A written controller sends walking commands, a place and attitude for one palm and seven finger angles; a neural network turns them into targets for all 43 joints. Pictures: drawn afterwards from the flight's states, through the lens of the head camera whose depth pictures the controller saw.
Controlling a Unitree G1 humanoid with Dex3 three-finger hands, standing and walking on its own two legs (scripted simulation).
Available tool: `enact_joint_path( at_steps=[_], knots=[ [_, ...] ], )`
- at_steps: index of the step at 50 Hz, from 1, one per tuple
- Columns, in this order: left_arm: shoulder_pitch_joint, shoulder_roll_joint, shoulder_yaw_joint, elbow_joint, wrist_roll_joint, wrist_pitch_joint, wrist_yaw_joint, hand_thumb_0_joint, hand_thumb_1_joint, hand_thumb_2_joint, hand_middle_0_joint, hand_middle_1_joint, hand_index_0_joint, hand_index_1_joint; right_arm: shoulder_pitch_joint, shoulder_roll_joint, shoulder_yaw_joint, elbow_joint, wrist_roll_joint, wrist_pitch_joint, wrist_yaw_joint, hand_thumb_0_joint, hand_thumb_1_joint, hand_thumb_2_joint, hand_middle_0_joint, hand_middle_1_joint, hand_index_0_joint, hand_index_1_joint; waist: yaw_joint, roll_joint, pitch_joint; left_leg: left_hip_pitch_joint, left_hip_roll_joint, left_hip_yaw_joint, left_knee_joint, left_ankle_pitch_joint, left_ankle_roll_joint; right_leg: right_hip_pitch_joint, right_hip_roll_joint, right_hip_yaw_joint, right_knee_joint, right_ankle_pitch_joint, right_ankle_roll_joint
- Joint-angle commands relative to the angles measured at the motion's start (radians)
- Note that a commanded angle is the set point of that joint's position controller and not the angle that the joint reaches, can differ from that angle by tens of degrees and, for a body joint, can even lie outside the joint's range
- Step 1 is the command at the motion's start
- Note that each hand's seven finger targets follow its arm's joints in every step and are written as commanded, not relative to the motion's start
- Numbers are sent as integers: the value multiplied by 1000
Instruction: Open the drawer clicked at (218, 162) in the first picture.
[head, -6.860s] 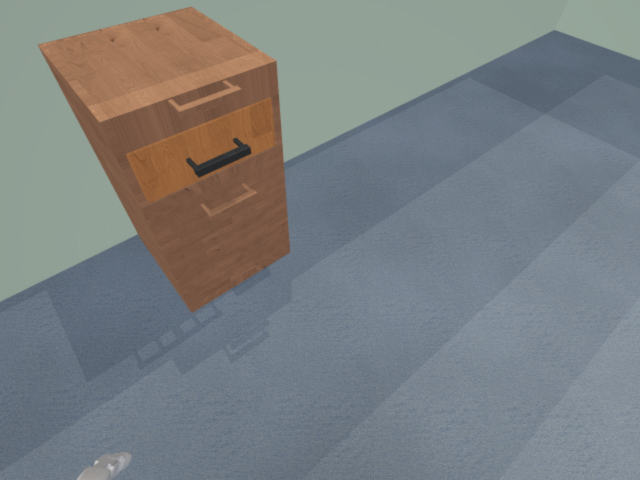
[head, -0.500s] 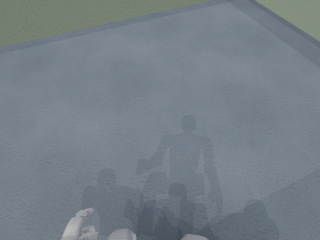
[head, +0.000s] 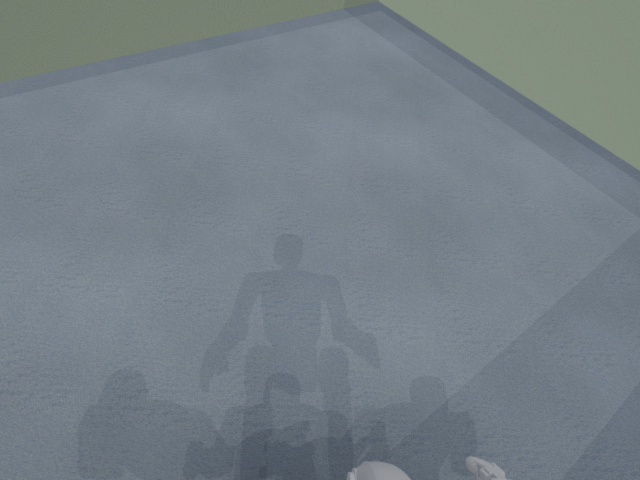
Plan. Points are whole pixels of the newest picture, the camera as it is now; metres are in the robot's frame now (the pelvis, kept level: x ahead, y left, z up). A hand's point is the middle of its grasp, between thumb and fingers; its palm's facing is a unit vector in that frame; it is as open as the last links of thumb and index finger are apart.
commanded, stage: turn to face it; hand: left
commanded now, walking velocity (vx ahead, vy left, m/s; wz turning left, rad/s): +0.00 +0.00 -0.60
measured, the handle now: out of the picture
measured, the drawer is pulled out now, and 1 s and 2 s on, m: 0.00 0.00 0.00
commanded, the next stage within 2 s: none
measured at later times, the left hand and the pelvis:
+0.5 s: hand (256, 460) +0.16 +0.09 -0.14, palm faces -0.29 -0.91 -0.30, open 7.4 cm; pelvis -0.02 -0.06 +0.00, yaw -19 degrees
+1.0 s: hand (228, 466) +0.15 +0.13 -0.18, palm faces -0.49 -0.85 -0.20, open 7.4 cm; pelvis +0.00 -0.02 +0.00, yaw -35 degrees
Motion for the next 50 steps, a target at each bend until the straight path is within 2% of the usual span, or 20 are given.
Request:
enact_joint_path(
  at_steps=[1, 8, 12, 15, 16, 17, 18, 19, 20, 22, 25, 33, 38, 41, 44, 45, 46, 47, 48, 50],
  knots=[
    [4, 40, 7, -78, -6, -14, -16, 0, 900, 900, -200, -300, -200, -300, 85, -188, -57, -41, -4, -32, -10, 0, -900, -900, 200, 300, 200, 300, -42, 234, -135, 214, 232, -107, -176, 550, 69, -99, -56, -18, 62, 48, 23],
    [-91, 9, -5, -106, -8, -3, -22, 0, 900, 900, -200, -300, -200, -300, 145, -212, -77, -4, -8, -23, 2, 0, -900, -900, 200, 300, 200, 300, -79, 260, -91, 205, 294, -50, -199, 426, 102, -50, -101, -87, -165, 10, 22],
    [-100, 3, -15, -111, -9, -18, -20, 0, 900, 900, -200, -300, -200, -300, 138, -235, -95, 13, -11, -18, 12, 0, -900, -900, 200, 300, 200, 300, -87, 293, -117, 195, 319, 0, -135, 448, 91, 64, -81, -137, -377, -7, -5],
    [-13, 30, -7, -88, -9, -38, -13, 0, 900, 900, -200, -300, -200, -300, 122, -237, -96, 18, -6, -13, 18, 0, -900, -900, 200, 300, 200, 300, -32, 223, -158, 116, 292, 82, 27, 395, 6, 267, -58, -156, -653, 212, -39],
    [58, 99, 4, -70, -3, -53, -5, 0, 900, 900, -200, -300, -200, -300, 138, -208, -90, 9, 3, -9, 23, 0, -900, -900, 200, 300, 200, 300, 7, 63, -198, -10, 245, 108, 196, 248, -55, 436, -139, -45, -786, 372, -72],
    [111, 232, 25, -56, 5, -66, 13, 0, 900, 900, -200, -300, -200, -300, 114, -117, -63, -39, 3, -3, 30, 0, -900, -900, 200, 300, 200, 300, 37, -281, -183, -312, 90, 103, 444, -309, -113, 540, -399, 349, -841, 698, -174],
    [132, 259, 32, -48, -14, -55, 26, 0, 900, 900, -200, -300, -200, -300, 63, -131, -59, -64, 4, 12, 18, 0, -900, -900, 200, 300, 200, 300, 53, -246, -202, -354, 63, -47, 580, -384, -107, 494, -465, 365, -809, 861, -260],
    [100, 218, 24, -55, -17, -52, 31, 0, 900, 900, -200, -300, -200, -300, 59, -130, -61, -54, 4, 19, 13, 0, -900, -900, 200, 300, 200, 300, 27, -142, -156, -372, 76, -108, 631, -307, -101, 458, -420, 285, -805, 803, -267],
    [39, 198, 26, -67, -15, -54, 36, 0, 900, 900, -200, -300, -200, -300, 61, -129, -58, -44, 2, 19, 9, 0, -900, -900, 200, 300, 200, 300, 5, -228, -159, -398, 73, -123, 646, -255, -104, 462, -364, 284, -809, 766, -238],
    [-40, 125, 2, -83, -21, -57, 36, 0, 900, 900, -200, -300, -200, -300, 63, -159, -69, -9, -4, 21, 11, 0, -900, -900, 200, 300, 200, 300, -26, -139, -114, -362, 78, -142, 653, -115, -119, 404, -280, 189, -799, 751, -208],
    [-42, 121, -7, -83, -21, -67, 28, 0, 900, 900, -200, -300, -200, -300, 99, -149, -67, 16, -5, 27, 12, 0, -900, -900, 200, 300, 200, 300, -48, -66, -118, -312, 52, -127, 604, -60, -136, 376, -246, 149, -798, 782, -200],
    [5, 135, -3, -68, -15, -61, 21, 0, 900, 900, -200, -300, -200, -300, 8, -157, -67, -15, -3, 26, 9, 0, -900, -900, 200, 300, 200, 300, -20, -62, -91, -310, 14, -155, 499, -65, -136, 352, -232, 296, -840, 551, -235],
    [6, 149, 5, -71, -6, -53, 26, 0, 900, 900, -200, -300, -200, -300, -34, -148, -59, -46, 6, 13, 4, 0, -900, -900, 200, 300, 200, 300, -10, -68, -118, -226, -21, -157, 330, -135, -115, 350, -237, 385, -811, 582, -266],
    [-6, 156, 9, -74, -7, -46, 26, 0, 900, 900, -200, -300, -200, -300, -22, -144, -58, -50, 14, 7, -2, 0, -900, -900, 200, 300, 200, 300, -13, -80, -137, -126, -55, -153, 202, -137, -94, 314, -219, 426, -784, 645, -256],
    [-59, 142, 7, -83, -16, -39, 25, 0, 900, 900, -200, -300, -200, -300, 93, -150, -58, -17, 20, -8, -13, 0, -900, -900, 200, 300, 200, 300, -69, -60, -187, 95, -64, -143, -101, 37, -75, 240, -148, 405, -688, 633, -177],
    [-59, 104, -1, -94, -24, -36, 20, 0, 900, 900, -200, -300, -200, -300, 132, -194, -62, -9, 16, -17, -18, 0, -900, -900, 200, 300, 200, 300, -85, 47, -214, 232, 38, -222, -198, 83, -45, 128, -61, 326, -600, 471, -126],
    [-29, 47, -11, -106, -31, -33, 11, 0, 900, 900, -200, -300, -200, -300, 109, -281, -75, -26, 3, -20, -14, 0, -900, -900, 200, 300, 200, 300, -65, 327, -192, 316, 293, -464, -279, 204, 26, -77, 75, 165, -406, 18, -61],
    [-23, 73, -6, -104, -14, -32, 9, 0, 900, 900, -200, -300, -200, -300, 82, -299, -77, -48, 4, -10, -10, 0, -900, -900, 200, 300, 200, 300, -58, 322, -155, 222, 402, -495, -256, 288, 99, -81, 31, 72, -200, -122, -30],
    [-6, 94, 8, -90, -3, -25, 5, 0, 900, 900, -200, -300, -200, -300, 40, -256, -65, -59, -4, -11, -10, 0, -900, -900, 200, 300, 200, 300, -41, 247, -123, 119, 371, -437, -266, 267, 122, -55, 9, 74, -71, -89, -15],
    [19, 101, 21, -56, 2, -14, -10, 0, 900, 900, -200, -300, -200, -300, -42, -206, -51, -81, -5, -19, -16, 0, -900, -900, 200, 300, 200, 300, -2, 232, -75, 64, 253, -274, -256, 299, 84, -59, -15, 50, 44, 8, 1]
  ],
)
